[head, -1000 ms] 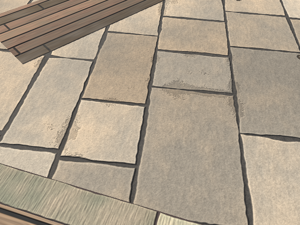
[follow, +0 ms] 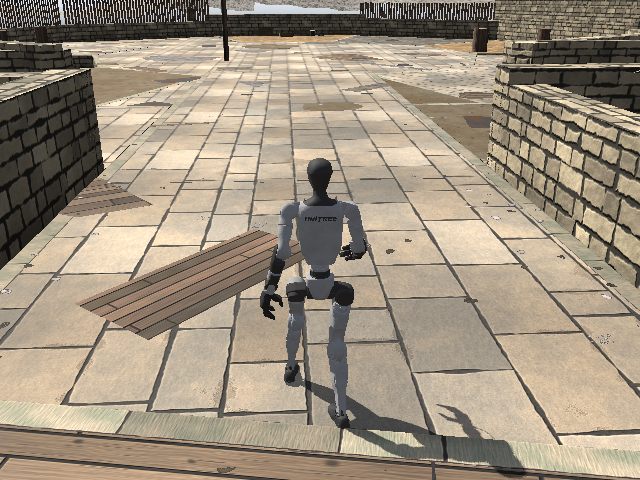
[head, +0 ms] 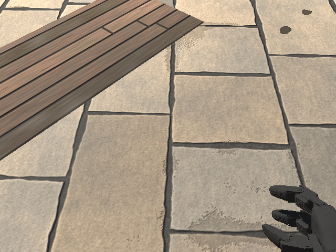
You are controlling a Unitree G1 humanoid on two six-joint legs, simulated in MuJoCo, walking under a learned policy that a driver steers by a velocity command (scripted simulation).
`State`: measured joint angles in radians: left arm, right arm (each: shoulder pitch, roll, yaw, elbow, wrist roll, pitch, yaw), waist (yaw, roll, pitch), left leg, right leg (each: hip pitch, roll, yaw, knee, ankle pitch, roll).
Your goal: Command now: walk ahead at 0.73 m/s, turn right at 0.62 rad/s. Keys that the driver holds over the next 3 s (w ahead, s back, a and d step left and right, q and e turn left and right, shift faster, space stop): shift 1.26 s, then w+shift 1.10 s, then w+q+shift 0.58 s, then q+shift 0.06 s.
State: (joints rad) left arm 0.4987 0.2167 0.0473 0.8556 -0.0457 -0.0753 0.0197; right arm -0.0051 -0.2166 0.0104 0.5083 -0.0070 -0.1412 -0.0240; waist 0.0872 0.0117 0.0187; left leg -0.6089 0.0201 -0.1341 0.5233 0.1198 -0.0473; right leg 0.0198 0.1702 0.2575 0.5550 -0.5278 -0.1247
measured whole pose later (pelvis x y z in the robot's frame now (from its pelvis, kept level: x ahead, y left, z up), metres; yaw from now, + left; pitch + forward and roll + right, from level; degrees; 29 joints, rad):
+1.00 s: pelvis +0.31 +0.01 +0.02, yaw -6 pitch -1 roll +0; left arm 0.16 0.24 0.04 0.90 0.00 0.03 0.03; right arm 0.20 -0.22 -0.02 0.92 0.00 -0.02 -0.02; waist 0.00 0.00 0.03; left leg -0.18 0.02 -0.02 0.54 -0.34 -0.02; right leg -0.27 0.02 0.05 0.54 -0.25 0.00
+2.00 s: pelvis +0.65 -0.01 -0.02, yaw -5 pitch +3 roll +2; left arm 0.56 0.21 0.01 1.07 0.02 -0.06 0.02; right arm -0.09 -0.23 -0.02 0.69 0.05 -0.10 0.06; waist 0.05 -0.02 0.04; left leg -0.62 -0.01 0.08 0.60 -0.04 0.10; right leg 0.29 -0.09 -0.05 0.34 -0.53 0.02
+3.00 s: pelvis +1.53 -0.02 -0.02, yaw +21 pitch -2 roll -4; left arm 0.32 0.27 0.06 0.88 -0.01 -0.06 0.01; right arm 0.15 -0.29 -0.07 0.68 0.04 -0.03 0.06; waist -0.01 0.02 0.05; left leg -0.57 0.01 0.12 0.74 -0.12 0.15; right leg 0.23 -0.06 -0.31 0.66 -0.45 0.06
